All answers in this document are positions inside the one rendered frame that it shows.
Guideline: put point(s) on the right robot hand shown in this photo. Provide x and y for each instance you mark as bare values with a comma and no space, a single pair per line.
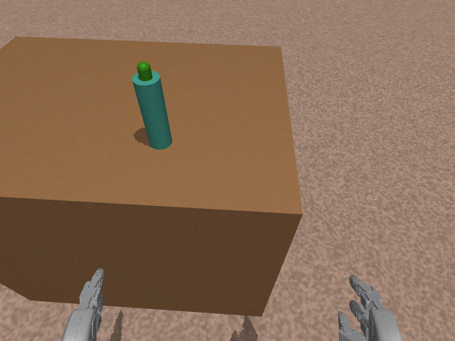
378,324

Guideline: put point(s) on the bottle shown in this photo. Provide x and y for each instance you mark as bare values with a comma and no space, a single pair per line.
149,93

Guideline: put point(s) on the left robot hand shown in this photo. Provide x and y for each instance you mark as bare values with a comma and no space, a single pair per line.
84,322

